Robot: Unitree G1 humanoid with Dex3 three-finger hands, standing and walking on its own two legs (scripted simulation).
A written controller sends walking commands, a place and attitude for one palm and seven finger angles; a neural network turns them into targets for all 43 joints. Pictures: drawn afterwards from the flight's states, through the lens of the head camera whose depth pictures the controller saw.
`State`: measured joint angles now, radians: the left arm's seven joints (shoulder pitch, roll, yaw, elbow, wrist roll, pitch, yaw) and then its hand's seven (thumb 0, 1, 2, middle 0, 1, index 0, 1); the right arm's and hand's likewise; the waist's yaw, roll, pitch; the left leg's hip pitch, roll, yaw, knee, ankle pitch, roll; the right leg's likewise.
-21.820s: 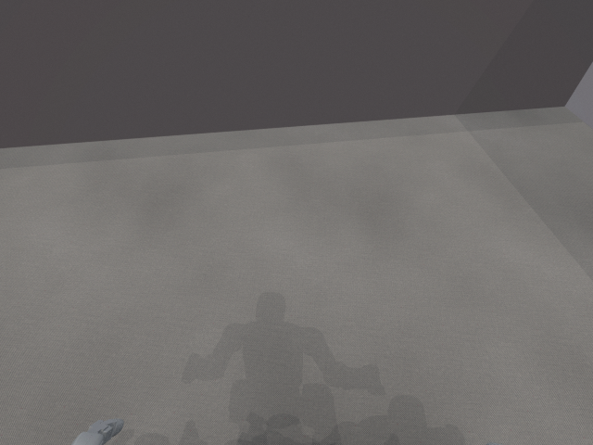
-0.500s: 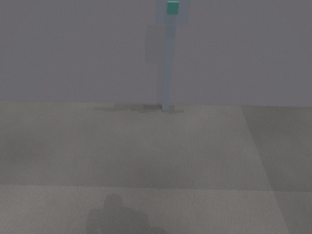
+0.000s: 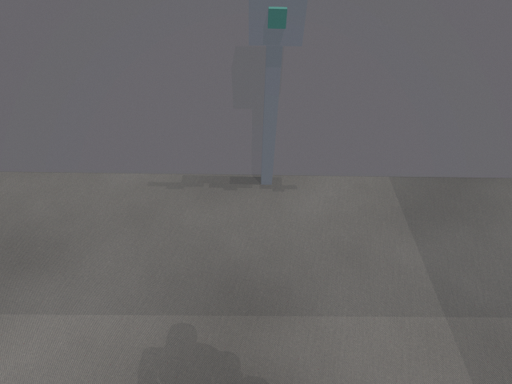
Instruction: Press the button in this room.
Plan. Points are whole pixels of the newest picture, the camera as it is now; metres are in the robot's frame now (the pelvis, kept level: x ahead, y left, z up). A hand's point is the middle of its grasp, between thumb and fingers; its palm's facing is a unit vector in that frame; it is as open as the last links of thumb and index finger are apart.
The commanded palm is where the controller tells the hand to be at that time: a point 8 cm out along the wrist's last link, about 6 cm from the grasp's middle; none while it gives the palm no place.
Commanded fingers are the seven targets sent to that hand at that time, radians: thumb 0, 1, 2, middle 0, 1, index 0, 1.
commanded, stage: stand and wait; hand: left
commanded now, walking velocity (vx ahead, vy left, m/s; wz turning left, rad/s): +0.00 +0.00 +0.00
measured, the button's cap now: (277, 17) +1.20 +0.00 +0.09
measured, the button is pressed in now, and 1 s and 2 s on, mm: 0 0 0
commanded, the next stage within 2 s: look at it before walking up in 0.06 s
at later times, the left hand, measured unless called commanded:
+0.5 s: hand out of the picture -0.01 +0.15 -0.18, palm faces +0.04 -0.98 -0.17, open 7.3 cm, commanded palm none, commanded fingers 0.00 0.90 0.90 -0.20 -0.30 -0.20 -0.30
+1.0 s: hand out of the picture +0.03 +0.17 -0.18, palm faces -0.05 -0.98 -0.19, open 7.3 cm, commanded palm none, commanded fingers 0.00 0.90 0.90 -0.20 -0.30 -0.20 -0.30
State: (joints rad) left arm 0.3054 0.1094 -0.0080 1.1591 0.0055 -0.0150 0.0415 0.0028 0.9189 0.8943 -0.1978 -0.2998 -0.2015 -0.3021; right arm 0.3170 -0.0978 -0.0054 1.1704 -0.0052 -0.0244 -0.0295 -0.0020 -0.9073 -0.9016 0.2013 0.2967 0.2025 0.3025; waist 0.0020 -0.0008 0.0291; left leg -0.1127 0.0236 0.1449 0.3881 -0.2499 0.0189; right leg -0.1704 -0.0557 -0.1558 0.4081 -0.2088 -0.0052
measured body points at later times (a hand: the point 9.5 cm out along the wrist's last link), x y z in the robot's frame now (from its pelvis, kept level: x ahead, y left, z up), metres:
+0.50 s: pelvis +0.01 -0.01 +0.00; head +0.01 -0.01 +0.45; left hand -0.01 +0.21 -0.16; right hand -0.01 -0.21 -0.16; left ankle -0.02 +0.10 -0.74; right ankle +0.01 -0.11 -0.74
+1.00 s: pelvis +0.03 -0.01 -0.01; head +0.04 -0.03 +0.44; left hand +0.03 +0.22 -0.17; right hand +0.00 -0.25 -0.17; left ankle -0.02 +0.10 -0.74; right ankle +0.01 -0.11 -0.73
